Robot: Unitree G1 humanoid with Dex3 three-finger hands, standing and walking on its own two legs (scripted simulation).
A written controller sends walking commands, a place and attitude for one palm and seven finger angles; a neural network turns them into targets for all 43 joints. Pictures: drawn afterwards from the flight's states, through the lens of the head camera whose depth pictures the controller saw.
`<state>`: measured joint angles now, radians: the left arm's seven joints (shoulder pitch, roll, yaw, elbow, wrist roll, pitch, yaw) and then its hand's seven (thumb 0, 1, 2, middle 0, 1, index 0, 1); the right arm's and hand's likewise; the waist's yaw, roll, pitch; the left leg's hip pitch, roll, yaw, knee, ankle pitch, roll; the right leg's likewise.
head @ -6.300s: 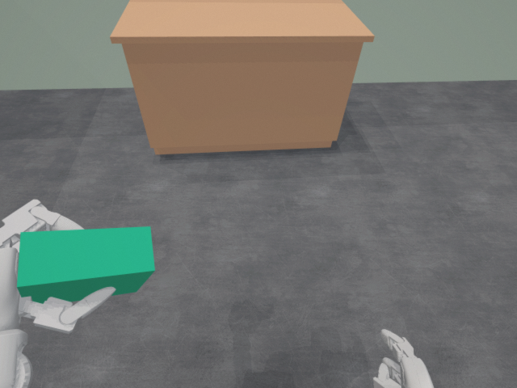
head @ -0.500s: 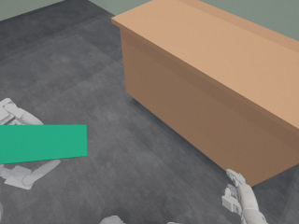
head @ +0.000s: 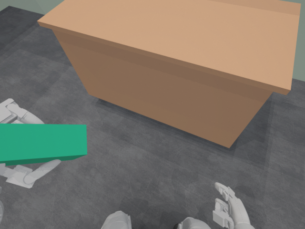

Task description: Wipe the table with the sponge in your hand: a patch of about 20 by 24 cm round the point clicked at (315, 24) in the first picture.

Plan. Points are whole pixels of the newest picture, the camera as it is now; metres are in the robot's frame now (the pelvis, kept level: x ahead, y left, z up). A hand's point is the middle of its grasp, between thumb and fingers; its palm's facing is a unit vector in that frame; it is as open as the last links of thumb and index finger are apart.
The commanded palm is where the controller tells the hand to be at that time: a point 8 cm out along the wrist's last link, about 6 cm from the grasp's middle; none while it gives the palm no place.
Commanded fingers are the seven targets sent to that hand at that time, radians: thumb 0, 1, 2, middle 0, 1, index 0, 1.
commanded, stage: turn to face it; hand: left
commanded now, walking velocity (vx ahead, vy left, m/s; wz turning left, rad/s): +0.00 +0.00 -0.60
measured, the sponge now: (56, 145) +0.25 +0.19 +0.15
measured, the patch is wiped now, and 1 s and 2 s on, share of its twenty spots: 0.00 0.00 0.00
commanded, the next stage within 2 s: take the last steps up to it in 1.40 s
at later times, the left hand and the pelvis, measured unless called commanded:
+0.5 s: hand (60, 165) +0.20 +0.14 +0.20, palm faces +0.18 -0.89 -0.41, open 9.7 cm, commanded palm +0.16 +0.20 +0.19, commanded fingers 0.00 0.10 1.30 -1.20 -1.60 -1.20 -1.60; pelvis -0.07 -0.03 +0.02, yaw -15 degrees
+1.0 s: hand (175, 193) +0.17 -0.03 +0.18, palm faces -0.24 -0.80 -0.55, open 9.7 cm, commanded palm +0.13 +0.08 +0.19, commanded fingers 0.00 0.10 1.30 -1.20 -1.60 -1.20 -1.60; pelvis -0.16 -0.07 +0.01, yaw -34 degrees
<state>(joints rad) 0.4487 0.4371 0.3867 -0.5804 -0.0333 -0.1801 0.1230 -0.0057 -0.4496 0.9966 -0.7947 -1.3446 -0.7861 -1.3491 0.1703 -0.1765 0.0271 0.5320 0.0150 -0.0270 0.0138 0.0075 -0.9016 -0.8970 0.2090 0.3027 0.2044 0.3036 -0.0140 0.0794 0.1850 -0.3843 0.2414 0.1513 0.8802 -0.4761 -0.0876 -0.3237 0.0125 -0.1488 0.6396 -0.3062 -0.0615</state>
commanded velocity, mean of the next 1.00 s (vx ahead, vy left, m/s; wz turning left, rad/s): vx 0.00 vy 0.00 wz -0.58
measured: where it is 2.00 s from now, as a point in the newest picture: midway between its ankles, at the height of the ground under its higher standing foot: outside the picture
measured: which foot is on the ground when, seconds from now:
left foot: up 0.00-0.54, down 0.56-0.86, up 0.88-1.00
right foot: down 0.00-0.56, up 0.58-0.84, down 0.86-1.00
